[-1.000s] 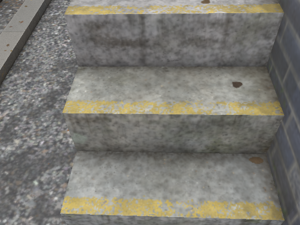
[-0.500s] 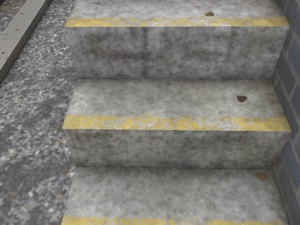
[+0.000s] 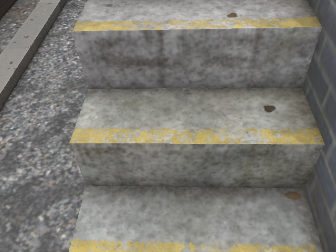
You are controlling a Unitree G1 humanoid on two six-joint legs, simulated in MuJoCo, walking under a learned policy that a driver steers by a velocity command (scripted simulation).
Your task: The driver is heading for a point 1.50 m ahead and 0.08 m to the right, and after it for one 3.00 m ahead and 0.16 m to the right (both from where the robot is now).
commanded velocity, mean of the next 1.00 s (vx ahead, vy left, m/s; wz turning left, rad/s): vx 0.33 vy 0.00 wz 0.00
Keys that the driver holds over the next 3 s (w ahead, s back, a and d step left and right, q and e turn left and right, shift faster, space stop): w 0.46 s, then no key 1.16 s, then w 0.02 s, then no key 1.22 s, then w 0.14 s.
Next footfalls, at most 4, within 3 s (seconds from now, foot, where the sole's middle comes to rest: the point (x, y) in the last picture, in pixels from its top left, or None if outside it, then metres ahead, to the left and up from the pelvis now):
none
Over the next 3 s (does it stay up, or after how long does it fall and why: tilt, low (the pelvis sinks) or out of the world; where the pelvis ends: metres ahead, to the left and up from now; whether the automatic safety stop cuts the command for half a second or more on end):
stays up -0.04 0.00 0.00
